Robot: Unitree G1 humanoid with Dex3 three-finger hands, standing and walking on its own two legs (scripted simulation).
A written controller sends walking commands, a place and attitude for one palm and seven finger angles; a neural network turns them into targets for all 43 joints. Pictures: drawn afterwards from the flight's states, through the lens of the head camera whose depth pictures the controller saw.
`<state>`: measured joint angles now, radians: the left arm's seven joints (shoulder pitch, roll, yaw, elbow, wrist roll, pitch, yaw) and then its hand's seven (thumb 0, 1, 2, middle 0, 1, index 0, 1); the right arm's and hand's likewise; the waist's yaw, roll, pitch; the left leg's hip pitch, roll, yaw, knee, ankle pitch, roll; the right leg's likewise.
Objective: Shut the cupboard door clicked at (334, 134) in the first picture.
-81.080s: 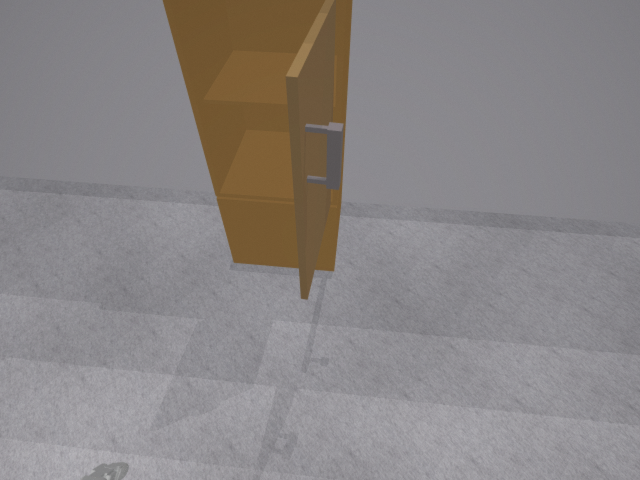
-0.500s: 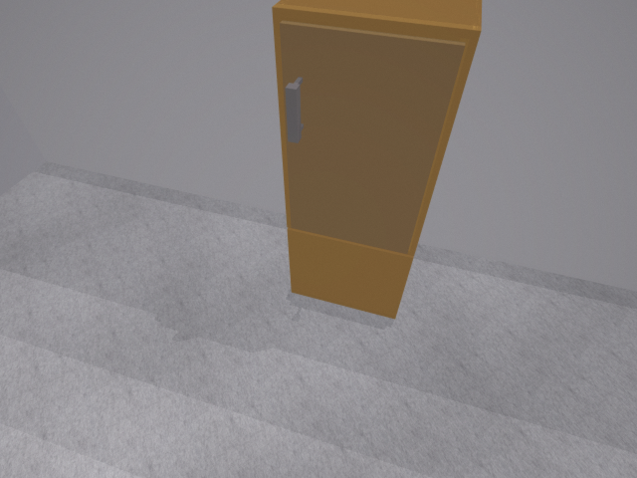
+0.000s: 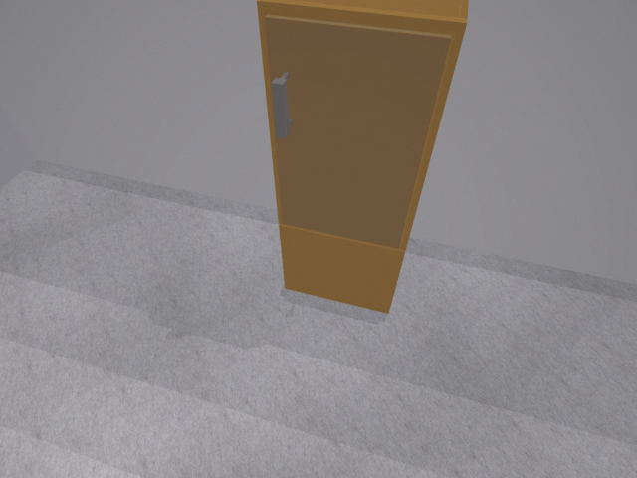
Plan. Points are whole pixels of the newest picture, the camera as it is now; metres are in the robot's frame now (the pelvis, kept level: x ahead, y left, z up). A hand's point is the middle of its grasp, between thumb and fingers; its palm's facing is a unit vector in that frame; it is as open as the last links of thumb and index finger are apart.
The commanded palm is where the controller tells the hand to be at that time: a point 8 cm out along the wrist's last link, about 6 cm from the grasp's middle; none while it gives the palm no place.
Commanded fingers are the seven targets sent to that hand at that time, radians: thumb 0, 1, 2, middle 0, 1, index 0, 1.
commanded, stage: look to check the result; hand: left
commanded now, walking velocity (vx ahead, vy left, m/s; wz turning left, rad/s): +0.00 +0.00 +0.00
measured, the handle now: (284, 104) +0.86 +0.12 +0.04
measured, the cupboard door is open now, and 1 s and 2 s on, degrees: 0 0 0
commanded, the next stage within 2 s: stand and wait in 0.34 s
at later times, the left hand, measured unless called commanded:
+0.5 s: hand out of the picture -0.01 +0.15 -0.18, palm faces +0.04 -0.98 -0.17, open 7.3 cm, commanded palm none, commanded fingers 0.00 0.90 0.90 -0.20 -0.30 -0.20 -0.30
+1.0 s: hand out of the picture +0.02 +0.16 -0.17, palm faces +0.03 -0.98 -0.21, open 7.3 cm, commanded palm none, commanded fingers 0.00 0.90 0.90 -0.20 -0.30 -0.20 -0.30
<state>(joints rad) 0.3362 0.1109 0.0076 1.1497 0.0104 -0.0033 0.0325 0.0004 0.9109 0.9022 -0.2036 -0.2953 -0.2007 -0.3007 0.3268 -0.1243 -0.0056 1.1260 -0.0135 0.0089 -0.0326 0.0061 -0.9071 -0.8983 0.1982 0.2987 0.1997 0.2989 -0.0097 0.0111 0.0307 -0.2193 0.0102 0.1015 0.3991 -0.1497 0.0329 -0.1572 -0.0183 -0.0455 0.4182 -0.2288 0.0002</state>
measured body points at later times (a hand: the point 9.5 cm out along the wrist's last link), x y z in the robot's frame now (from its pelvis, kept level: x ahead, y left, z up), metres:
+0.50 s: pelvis +0.01 -0.01 +0.00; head +0.02 -0.01 +0.45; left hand -0.01 +0.20 -0.16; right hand +0.00 -0.22 -0.16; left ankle +0.05 +0.10 -0.74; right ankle +0.00 -0.12 -0.74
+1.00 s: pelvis +0.03 -0.01 +0.00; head +0.04 -0.02 +0.45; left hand +0.02 +0.22 -0.15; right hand +0.03 -0.24 -0.16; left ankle +0.05 +0.10 -0.74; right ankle +0.00 -0.12 -0.74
